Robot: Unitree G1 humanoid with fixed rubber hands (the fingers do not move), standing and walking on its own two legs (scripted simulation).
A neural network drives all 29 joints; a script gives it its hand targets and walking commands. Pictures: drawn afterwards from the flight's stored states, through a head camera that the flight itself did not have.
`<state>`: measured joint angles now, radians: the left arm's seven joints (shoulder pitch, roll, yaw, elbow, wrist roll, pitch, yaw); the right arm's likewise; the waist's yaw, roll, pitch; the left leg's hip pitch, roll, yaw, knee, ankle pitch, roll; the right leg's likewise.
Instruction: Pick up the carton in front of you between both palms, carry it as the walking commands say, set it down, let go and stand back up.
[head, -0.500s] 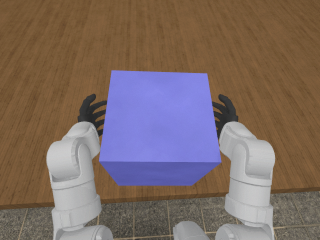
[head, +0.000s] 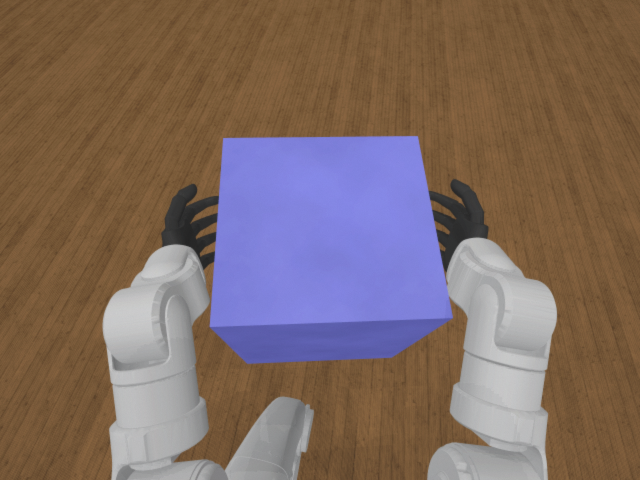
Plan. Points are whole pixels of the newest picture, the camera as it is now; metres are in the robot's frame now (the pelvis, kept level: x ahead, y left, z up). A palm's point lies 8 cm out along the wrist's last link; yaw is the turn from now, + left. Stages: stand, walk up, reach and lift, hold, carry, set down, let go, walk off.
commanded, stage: carry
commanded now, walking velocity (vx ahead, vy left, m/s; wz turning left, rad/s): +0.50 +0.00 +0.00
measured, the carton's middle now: (320, 265) +0.36 +0.05 +0.05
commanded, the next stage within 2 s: none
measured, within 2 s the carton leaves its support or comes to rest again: neither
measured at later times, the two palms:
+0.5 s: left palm out of the picture +0.76 +0.17 +0.27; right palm out of the picture +0.77 -0.14 +0.28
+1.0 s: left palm out of the picture +0.93 +0.38 +0.20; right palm out of the picture +1.06 +0.11 +0.20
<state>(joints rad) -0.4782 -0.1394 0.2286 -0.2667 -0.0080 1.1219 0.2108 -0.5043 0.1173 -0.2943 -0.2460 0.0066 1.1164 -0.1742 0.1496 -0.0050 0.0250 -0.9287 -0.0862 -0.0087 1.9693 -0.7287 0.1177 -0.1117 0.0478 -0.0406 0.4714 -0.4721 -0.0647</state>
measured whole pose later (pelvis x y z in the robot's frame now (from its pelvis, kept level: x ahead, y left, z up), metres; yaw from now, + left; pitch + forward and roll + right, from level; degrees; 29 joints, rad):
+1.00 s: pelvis +0.73 +0.13 +0.12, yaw +25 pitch +4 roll +2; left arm -0.24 -0.15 0.20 -0.31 0.04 1.16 0.13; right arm -0.27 0.15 -0.14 -0.31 -0.06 1.17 -0.16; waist -0.03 0.01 0.00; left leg -0.28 -0.12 0.13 0.38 -0.17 0.12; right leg -0.50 -0.09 -0.03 1.24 -0.41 0.07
